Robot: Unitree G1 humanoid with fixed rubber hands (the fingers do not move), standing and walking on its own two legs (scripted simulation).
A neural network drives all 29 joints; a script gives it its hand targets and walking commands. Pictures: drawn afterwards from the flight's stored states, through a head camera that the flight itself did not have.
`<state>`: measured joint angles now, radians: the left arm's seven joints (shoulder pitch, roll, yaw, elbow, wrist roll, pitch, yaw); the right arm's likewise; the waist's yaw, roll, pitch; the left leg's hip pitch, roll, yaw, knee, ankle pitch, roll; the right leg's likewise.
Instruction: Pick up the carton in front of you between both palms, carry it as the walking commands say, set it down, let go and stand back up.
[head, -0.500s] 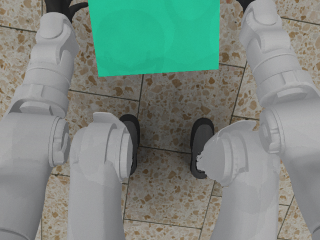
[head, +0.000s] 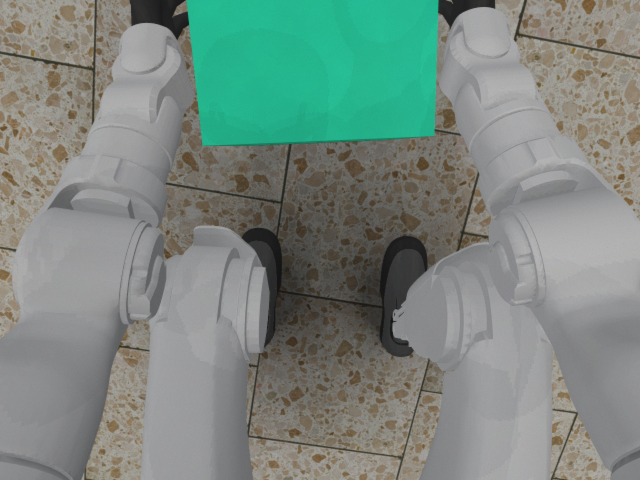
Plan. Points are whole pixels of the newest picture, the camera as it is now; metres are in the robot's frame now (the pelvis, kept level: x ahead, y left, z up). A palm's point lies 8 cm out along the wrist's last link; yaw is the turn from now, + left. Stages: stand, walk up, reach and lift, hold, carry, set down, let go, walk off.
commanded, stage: reach and lift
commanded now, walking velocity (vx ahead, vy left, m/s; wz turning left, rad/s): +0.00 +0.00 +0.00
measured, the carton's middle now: (314, 53) +0.51 +0.04 -0.25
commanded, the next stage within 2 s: none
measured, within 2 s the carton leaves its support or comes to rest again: leaves its support in 0.18 s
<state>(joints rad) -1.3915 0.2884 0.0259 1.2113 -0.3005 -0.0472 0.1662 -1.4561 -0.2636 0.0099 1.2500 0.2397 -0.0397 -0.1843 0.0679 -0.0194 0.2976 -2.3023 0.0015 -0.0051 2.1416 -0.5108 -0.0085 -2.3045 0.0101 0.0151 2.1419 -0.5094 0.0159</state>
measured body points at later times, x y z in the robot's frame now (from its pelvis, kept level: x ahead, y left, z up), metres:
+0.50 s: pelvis +0.01 -0.01 +0.05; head +0.26 +0.01 +0.42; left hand +0.49 +0.20 -0.03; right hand +0.53 -0.10 -0.03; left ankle +0.12 +0.12 -0.34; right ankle +0.13 -0.12 -0.34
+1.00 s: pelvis +0.04 -0.01 +0.18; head +0.24 +0.01 +0.58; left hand +0.46 +0.19 +0.12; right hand +0.50 -0.11 +0.12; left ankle +0.12 +0.12 -0.34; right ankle +0.13 -0.12 -0.34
